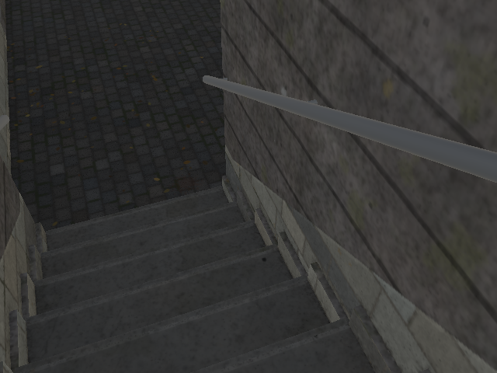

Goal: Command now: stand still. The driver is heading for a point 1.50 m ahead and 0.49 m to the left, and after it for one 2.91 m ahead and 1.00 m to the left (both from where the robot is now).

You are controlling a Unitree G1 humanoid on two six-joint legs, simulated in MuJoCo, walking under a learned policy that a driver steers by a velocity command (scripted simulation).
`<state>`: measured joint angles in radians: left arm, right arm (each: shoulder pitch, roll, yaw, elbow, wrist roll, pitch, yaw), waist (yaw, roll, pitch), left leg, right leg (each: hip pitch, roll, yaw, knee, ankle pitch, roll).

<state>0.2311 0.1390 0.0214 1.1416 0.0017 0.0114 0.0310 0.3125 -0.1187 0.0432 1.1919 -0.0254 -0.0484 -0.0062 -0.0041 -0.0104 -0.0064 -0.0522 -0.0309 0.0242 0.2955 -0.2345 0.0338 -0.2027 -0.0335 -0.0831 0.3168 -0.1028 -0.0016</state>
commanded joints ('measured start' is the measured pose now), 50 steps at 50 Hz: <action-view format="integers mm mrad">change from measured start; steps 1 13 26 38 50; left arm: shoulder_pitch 49 70 94 214 319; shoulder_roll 45 54 49 65 79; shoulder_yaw -1 -2 -6 28 38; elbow -6 11 21 28 12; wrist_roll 0 1 5 42 49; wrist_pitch -2 -20 -22 4 -135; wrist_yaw -3 0 0 -19 -4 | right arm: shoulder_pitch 57 24 13 -21 -149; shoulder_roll -70 -73 -78 -180 -176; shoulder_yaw -8 -7 -8 -72 -117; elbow -8 -3 0 -61 -210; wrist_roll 2 6 6 -20 -26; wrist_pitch -3 9 9 20 5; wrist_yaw -1 -5 -3 -4 26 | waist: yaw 7 0 4 52 37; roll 17 13 11 154 -28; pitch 60 56 60 126 112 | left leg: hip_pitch -130 -101 -109 -410 -696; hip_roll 101 95 91 96 83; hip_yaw -87 -91 -93 -146 -216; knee -96 -99 -103 -128 727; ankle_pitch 113 132 116 -537 322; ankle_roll -3 -1 1 105 10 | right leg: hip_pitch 81 76 73 97 9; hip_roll -67 -68 -66 84 -196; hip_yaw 61 55 54 -101 333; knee -19 -20 -25 354 131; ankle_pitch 105 134 113 -299 -358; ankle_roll -19 -10 -8 -31 -235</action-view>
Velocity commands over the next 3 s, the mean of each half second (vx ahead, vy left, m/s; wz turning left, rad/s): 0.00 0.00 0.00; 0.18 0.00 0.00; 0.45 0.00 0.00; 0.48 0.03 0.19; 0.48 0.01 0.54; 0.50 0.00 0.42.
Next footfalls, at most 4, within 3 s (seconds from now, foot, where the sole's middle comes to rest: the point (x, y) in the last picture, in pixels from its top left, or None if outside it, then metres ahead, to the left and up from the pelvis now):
1.28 left None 0.27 0.13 -0.95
1.88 right None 0.63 -0.11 -1.12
2.42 left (191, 343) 0.87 0.24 -1.29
2.90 right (217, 283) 1.24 0.16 -1.46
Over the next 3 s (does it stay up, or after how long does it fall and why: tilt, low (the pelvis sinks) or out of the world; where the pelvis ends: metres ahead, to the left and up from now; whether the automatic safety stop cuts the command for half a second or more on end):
stays up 1.11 0.20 -0.69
